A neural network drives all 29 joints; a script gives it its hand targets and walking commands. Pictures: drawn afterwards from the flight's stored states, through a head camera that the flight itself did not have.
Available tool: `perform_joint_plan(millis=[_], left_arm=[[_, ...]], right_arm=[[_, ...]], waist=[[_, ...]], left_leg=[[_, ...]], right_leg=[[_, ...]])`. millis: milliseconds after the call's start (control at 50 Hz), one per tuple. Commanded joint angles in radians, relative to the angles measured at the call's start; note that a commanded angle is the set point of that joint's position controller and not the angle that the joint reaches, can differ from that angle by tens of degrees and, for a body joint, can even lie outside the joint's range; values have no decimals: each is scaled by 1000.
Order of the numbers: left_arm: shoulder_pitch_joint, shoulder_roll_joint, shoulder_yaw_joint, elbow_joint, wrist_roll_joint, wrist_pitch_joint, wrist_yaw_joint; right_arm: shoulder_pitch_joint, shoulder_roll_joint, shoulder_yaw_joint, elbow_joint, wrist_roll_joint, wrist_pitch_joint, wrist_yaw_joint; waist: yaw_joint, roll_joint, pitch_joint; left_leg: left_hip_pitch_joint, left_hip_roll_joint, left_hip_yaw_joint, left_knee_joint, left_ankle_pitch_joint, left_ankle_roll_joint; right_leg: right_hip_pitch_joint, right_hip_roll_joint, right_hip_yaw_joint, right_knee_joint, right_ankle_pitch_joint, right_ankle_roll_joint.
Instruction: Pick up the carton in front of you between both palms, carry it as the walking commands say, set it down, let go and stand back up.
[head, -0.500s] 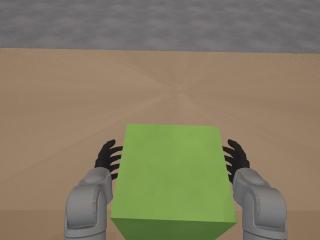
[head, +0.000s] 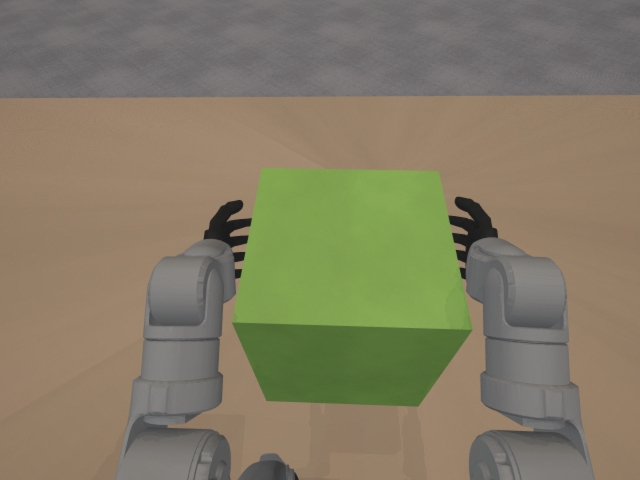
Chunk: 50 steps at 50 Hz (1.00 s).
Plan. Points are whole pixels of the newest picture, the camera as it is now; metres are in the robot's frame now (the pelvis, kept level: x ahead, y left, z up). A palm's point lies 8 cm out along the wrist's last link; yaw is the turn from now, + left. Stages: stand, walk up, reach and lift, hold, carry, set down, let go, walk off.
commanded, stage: carry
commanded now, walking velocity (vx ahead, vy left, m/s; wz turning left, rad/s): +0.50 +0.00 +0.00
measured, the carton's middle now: (345, 295) +0.35 +0.01 +0.05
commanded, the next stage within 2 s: none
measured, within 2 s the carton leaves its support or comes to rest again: neither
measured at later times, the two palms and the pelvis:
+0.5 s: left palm (262, 113) +0.72 +0.17 +0.07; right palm (424, 113) +0.72 -0.13 +0.08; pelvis +0.35 +0.03 -0.03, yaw +0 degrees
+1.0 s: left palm (273, 61) +1.04 +0.20 +0.03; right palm (393, 57) +1.06 -0.10 +0.02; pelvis +0.69 +0.03 -0.09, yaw +0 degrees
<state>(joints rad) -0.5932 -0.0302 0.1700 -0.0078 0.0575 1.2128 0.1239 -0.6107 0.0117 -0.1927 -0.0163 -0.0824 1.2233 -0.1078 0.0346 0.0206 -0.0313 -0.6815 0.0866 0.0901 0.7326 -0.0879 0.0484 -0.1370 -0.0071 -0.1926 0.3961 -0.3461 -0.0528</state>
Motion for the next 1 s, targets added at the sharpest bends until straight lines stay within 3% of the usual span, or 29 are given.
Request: perform_joint_plan(millis=[0,40,60,80,100,120,140,160,200,260,300,340,420,460,480,520,540,560,580,600,620,640,660,720,780,820,880,940,980], left_arm=[[-725,-933,-628,-16,-434,-27,-242],[-778,-956,-609,9,-436,-29,-233],[-797,-968,-602,21,-438,-27,-229],[-814,-977,-597,31,-438,-25,-224],[-829,-979,-586,41,-438,-25,-220],[-821,-1015,-572,60,-436,-18,-216],[-849,-1013,-562,51,-427,-15,-211],[-888,-1042,-567,40,-429,-15,-205],[-907,-1092,-573,-7,-429,-22,-194],[-879,-1121,-588,-88,-416,-31,-172],[-820,-1113,-602,-121,-397,-37,-161],[-771,-1095,-624,-151,-376,-42,-155],[-747,-1018,-677,-195,-359,-50,-158],[-724,-970,-679,-169,-350,-43,-168],[-714,-945,-670,-147,-345,-37,-175],[-682,-898,-636,-88,-333,-26,-190],[-680,-876,-614,-62,-329,-19,-198],[-681,-857,-584,-23,-326,-12,-208],[-702,-813,-548,34,-311,-9,-211],[-675,-827,-532,80,-323,-7,-216],[-682,-891,-541,77,-351,-11,-226],[-756,-952,-557,46,-381,-15,-235],[-832,-1015,-573,10,-415,-18,-244],[-918,-1105,-617,-64,-486,-32,-249],[-877,-1121,-630,-97,-497,-41,-246],[-851,-1111,-644,-114,-497,-47,-248],[-831,-1081,-669,-143,-501,-56,-250],[-789,-1037,-678,-125,-493,-57,-246],[-752,-1013,-673,-72,-483,-53,-247]], right_arm=[[-683,979,646,48,423,-22,202],[-732,1000,617,83,434,-23,206],[-739,1006,598,106,435,-23,208],[-726,1011,577,135,433,-23,211],[-715,1014,553,152,432,-21,216],[-729,984,526,164,425,-20,219],[-730,1018,530,181,432,-20,223],[-751,1049,525,158,445,-24,228],[-839,1116,548,56,479,-29,236],[-885,1156,589,-64,510,-30,232],[-834,1142,611,-111,506,-30,227],[-783,1114,642,-144,493,-33,224],[-724,1050,708,-161,481,-44,228],[-694,1014,721,-118,479,-47,231],[-685,999,722,-90,479,-47,233],[-684,982,717,-21,479,-43,238],[-687,977,709,16,477,-42,240],[-710,973,688,52,468,-39,240],[-732,1003,673,101,473,-22,237],[-731,999,651,112,471,-16,231],[-769,1010,641,96,467,-16,226],[-812,1045,633,81,464,-22,223],[-834,1073,625,66,460,-30,218],[-806,1126,616,37,441,-45,192],[-730,1130,620,19,410,-59,170],[-702,1118,632,0,394,-68,161],[-693,1082,657,-49,381,-75,153],[-680,1020,663,-64,368,-63,154],[-649,972,642,-27,347,-52,161]], waist=[[25,-167,-261],[3,-173,-290],[-31,-160,-336],[-75,-96,-401],[-96,-1,-461],[-64,214,-528],[-107,307,-563],[-111,281,-525],[-94,88,-476],[-86,81,-505],[-96,86,-521],[-109,101,-530],[-145,90,-473],[-156,97,-434],[-144,104,-419],[-69,69,-432],[-26,29,-436],[-12,-75,-452],[19,-289,-548],[35,-325,-619],[49,-233,-597],[34,-116,-515],[11,-54,-458],[0,-94,-450],[19,-133,-474],[34,-128,-475],[65,-117,-453],[81,-126,-421],[41,-123,-432]], left_leg=[[88,-60,72,-145,108,29],[185,-80,74,-204,118,54],[304,-108,91,-237,117,52],[483,-131,118,-306,121,40],[705,-8,-27,-235,109,28],[915,255,-474,-242,148,128],[1006,287,-627,-315,117,220],[991,265,-567,-303,191,222],[893,219,-412,-271,373,171],[865,184,-288,-262,533,147],[910,172,-238,-237,652,158],[955,151,-198,-220,752,160],[948,31,-82,-176,712,129],[892,5,-56,-144,628,117],[849,9,-53,-103,578,107],[741,1,-6,83,525,73],[612,-18,4,214,379,54],[398,-55,5,379,-40,41],[87,-163,-67,594,-536,-8],[-74,-152,-115,783,-573,-14],[-117,-111,-136,759,-528,9],[-112,-90,-136,663,-443,16],[-73,-71,-135,558,-373,13],[1,-58,-105,401,-294,-2],[-72,-60,-64,284,-167,-7],[-76,-78,-30,176,-58,-10],[-30,-129,30,-53,126,-6],[127,-167,59,-273,314,30],[324,-169,59,-343,389,56]], right_leg=[[201,-190,93,-33,568,-98],[234,-192,70,68,729,-69],[232,-173,44,185,790,-41],[188,-127,-6,384,741,-9],[-13,-107,41,584,449,7],[-323,13,82,796,-36,31],[-492,81,168,960,-202,18],[-568,45,204,1020,-183,-8],[-594,-18,225,931,-74,-8],[-546,-37,206,756,-25,15],[-577,-28,178,662,-15,18],[-615,-12,152,576,95,13],[-534,59,59,226,368,14],[-414,85,35,55,505,-1],[-336,79,46,6,580,-16],[-99,57,52,-76,710,-44],[55,-4,84,-51,767,-46],[236,-159,213,114,1094,-26],[547,-358,534,247,1336,-182],[621,-430,701,204,1032,-307],[541,-384,709,132,650,-298],[410,-323,655,84,533,-247],[297,-290,586,67,601,-206],[200,-234,459,48,698,-143],[289,-203,377,88,942,-119],[312,-162,326,104,1010,-102],[346,-92,260,143,1022,-82],[302,-65,212,213,902,-80],[221,-69,197,354,867,-66]])
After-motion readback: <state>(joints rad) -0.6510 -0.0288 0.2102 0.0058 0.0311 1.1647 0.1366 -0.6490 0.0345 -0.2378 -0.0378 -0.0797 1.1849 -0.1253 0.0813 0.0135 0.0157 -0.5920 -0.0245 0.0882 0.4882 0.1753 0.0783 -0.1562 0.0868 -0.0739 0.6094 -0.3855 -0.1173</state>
